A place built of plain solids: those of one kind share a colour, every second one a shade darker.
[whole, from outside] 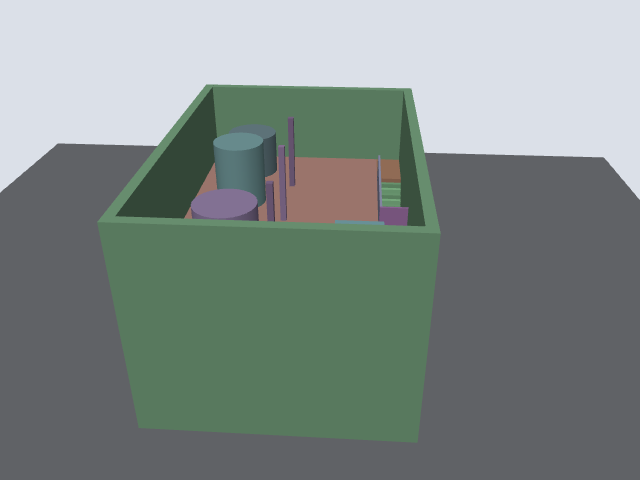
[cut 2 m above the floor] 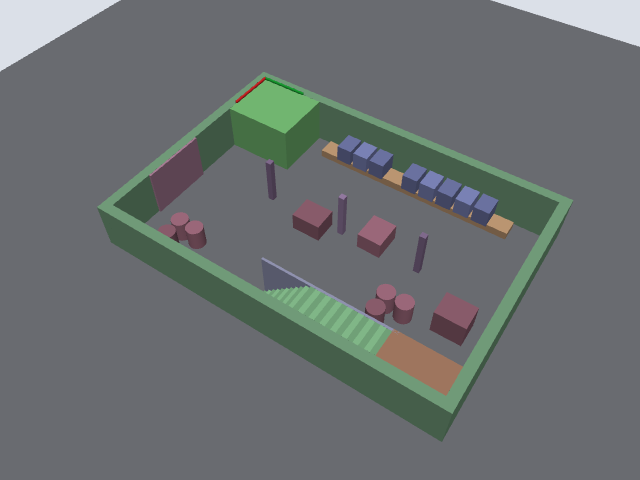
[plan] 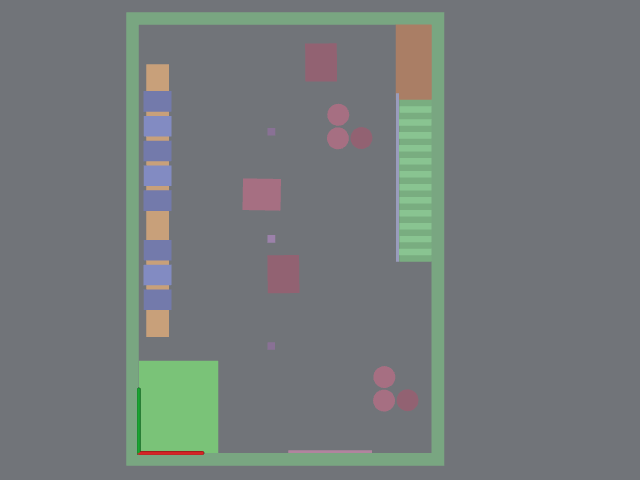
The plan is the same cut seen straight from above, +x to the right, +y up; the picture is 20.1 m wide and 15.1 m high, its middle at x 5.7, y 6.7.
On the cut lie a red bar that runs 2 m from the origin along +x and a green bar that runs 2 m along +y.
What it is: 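The cask floor and the brewing floor of a tower brewery's brewhouse, with the steep straight timber stair of 26 risers, between a boarded wall and the brick wall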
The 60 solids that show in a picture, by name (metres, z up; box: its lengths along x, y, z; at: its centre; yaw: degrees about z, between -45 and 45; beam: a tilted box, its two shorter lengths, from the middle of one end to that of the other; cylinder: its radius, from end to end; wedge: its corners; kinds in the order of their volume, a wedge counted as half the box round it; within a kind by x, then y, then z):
{
 "wall_1": {"box": [0.4, 14.27, 8.51], "at": [-0.2, 6.74, 4.2]},
 "wall_2": {"box": [10.01, 0.4, 8.51], "at": [4.61, -0.2, 4.2]},
 "wall_3": {"box": [10.01, 0.4, 8.51], "at": [4.61, 13.67, 4.2]},
 "wall_4": {"box": [0.4, 14.27, 8.51], "at": [9.41, 6.74, 4.2]},
 "upper_floor_1": {"box": [8.1, 13.49, 0.3], "at": [4.04, 6.74, 4.76]},
 "office_1": {"box": [2.5, 2.9, 2.25], "at": [1.25, 1.45, 1.07]},
 "stair_steps_1": {"box": [1.02, 0.21, 0.24], "at": [8.7, 6.12, 0.07]},
 "stair_steps_2": {"box": [1.02, 0.21, 0.43], "at": [8.7, 6.32, 0.16]},
 "stair_steps_3": {"box": [1.02, 0.21, 0.62], "at": [8.7, 6.53, 0.26]},
 "stair_steps_4": {"box": [1.02, 0.21, 0.81], "at": [8.7, 6.73, 0.35]},
 "stair_steps_5": {"box": [1.02, 0.21, 1.0], "at": [8.7, 6.93, 0.45]},
 "stair_steps_6": {"box": [1.02, 0.21, 1.18], "at": [8.7, 7.14, 0.54]},
 "stair_steps_7": {"box": [1.02, 0.21, 1.37], "at": [8.7, 7.34, 0.64]},
 "stair_steps_8": {"box": [1.02, 0.21, 1.56], "at": [8.7, 7.55, 0.73]},
 "stair_steps_9": {"box": [1.02, 0.21, 1.75], "at": [8.7, 7.75, 0.83]},
 "stair_steps_10": {"box": [1.02, 0.21, 1.94], "at": [8.7, 7.95, 0.92]},
 "stair_steps_11": {"box": [1.02, 0.21, 2.13], "at": [8.7, 8.16, 1.01]},
 "stair_steps_12": {"box": [1.02, 0.21, 2.32], "at": [8.7, 8.36, 1.11]},
 "stair_steps_13": {"box": [1.02, 0.21, 2.51], "at": [8.7, 8.57, 1.2]},
 "stair_steps_14": {"box": [1.02, 0.21, 2.7], "at": [8.7, 8.77, 1.3]},
 "stair_steps_15": {"box": [1.02, 0.21, 2.89], "at": [8.7, 8.97, 1.39]},
 "stair_steps_16": {"box": [1.02, 0.21, 3.07], "at": [8.7, 9.18, 1.49]},
 "stair_steps_17": {"box": [1.02, 0.21, 3.26], "at": [8.7, 9.38, 1.58]},
 "stair_steps_18": {"box": [1.02, 0.21, 3.45], "at": [8.7, 9.59, 1.68]},
 "stair_steps_19": {"box": [1.02, 0.21, 3.64], "at": [8.7, 9.79, 1.77]},
 "stair_steps_20": {"box": [1.02, 0.21, 3.83], "at": [8.7, 9.99, 1.87]},
 "stair_steps_21": {"box": [1.02, 0.21, 4.02], "at": [8.7, 10.2, 1.96]},
 "stair_steps_22": {"box": [1.02, 0.21, 4.21], "at": [8.7, 10.4, 2.05]},
 "stair_steps_23": {"box": [1.02, 0.21, 4.4], "at": [8.7, 10.61, 2.15]},
 "stair_steps_24": {"box": [1.02, 0.21, 4.59], "at": [8.7, 10.81, 2.24]},
 "stair_steps_25": {"box": [1.02, 0.21, 4.78], "at": [8.7, 11.01, 2.34]},
 "stair_head_landing_1": {"box": [1.14, 2.37, 4.96], "at": [8.65, 12.3, 2.43]},
 "liquor_back_1": {"cylinder": 1.05, "from": [2.12, 8.42, 4.87], "to": [2.12, 8.42, 7.65]},
 "mash_tun_1": {"cylinder": 1.27, "from": [2.12, 5.05, 4.86], "to": [2.12, 5.05, 6.45]},
 "copper_1": {"cylinder": 1.11, "from": [2.12, 11.79, 4.87], "to": [2.12, 11.79, 6.81]},
 "load_1": {"box": [1.2, 1.0, 0.77], "at": [3.87, 8.13, 0.34], "yaw": -0.9},
 "load_2": {"box": [1.0, 1.2, 0.82], "at": [4.55, 5.63, 0.36], "yaw": 0.6},
 "load_3": {"box": [1.0, 1.2, 1.13], "at": [5.73, 12.29, 0.52], "yaw": 0.4},
 "load_4": {"cylinder": 0.34, "from": [6.26, 9.9, -0.05], "to": [6.26, 9.9, 0.88]},
 "load_5": {"cylinder": 0.34, "from": [6.27, 10.64, -0.05], "to": [6.27, 10.64, 0.88]},
 "load_6": {"cylinder": 0.34, "from": [7.0, 9.91, -0.05], "to": [7.0, 9.91, 0.88]},
 "load_7": {"cylinder": 0.34, "from": [7.71, 1.65, -0.05], "to": [7.71, 1.65, 0.88]},
 "load_8": {"cylinder": 0.34, "from": [7.72, 2.39, -0.05], "to": [7.72, 2.39, 0.88]},
 "load_9": {"cylinder": 0.34, "from": [8.45, 1.66, -0.05], "to": [8.45, 1.66, 0.88]},
 "cooler_1": {"box": [1.89, 2.47, 0.96], "at": [7.32, 3.88, 5.35]},
 "cask_1": {"box": [0.88, 0.65, 0.74], "at": [0.59, 4.82, 0.67]},
 "cask_2": {"box": [0.88, 0.65, 0.74], "at": [0.59, 5.6, 0.67]},
 "cask_3": {"box": [0.88, 0.65, 0.74], "at": [0.59, 6.38, 0.67]},
 "cask_4": {"box": [0.88, 0.65, 0.74], "at": [0.59, 7.94, 0.67]},
 "cask_5": {"box": [0.88, 0.65, 0.74], "at": [0.59, 8.72, 0.67]},
 "cask_6": {"box": [0.88, 0.65, 0.74], "at": [0.59, 9.5, 0.67]},
 "cask_7": {"box": [0.88, 0.65, 0.74], "at": [0.59, 10.28, 0.67]},
 "cask_8": {"box": [0.88, 0.65, 0.74], "at": [0.59, 11.06, 0.67]},
 "stair_wall_1": {"box": [0.1, 5.3, 6.07], "at": [8.14, 8.67, 2.98]},
 "stillage_1": {"box": [0.72, 8.58, 0.39], "at": [0.59, 7.94, 0.14]},
 "post_1": {"box": [0.24, 0.24, 8.21], "at": [4.17, 3.37, 4.05]},
 "post_2": {"box": [0.24, 0.24, 8.21], "at": [4.17, 6.74, 4.05]},
 "post_3": {"box": [0.24, 0.24, 8.21], "at": [4.17, 10.1, 4.05]},
 "loading_door_1": {"box": [2.64, 0.09, 2.87], "at": [6.02, 0.04, 1.39]},
 "well_guard_1": {"box": [1.12, 0.1, 1.15], "at": [8.65, 5.97, 5.44]}
}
